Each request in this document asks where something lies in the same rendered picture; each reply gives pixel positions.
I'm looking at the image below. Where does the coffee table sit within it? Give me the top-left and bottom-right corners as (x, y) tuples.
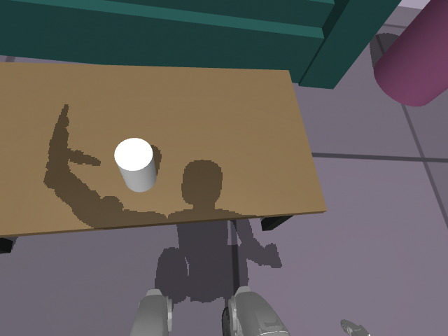
(0, 62), (327, 253)

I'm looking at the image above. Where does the sofa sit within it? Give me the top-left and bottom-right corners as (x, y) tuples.
(0, 0), (402, 89)

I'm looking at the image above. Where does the right robot hand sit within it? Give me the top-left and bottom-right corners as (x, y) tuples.
(340, 319), (370, 336)

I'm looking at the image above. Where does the can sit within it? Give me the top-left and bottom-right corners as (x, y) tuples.
(114, 138), (157, 192)

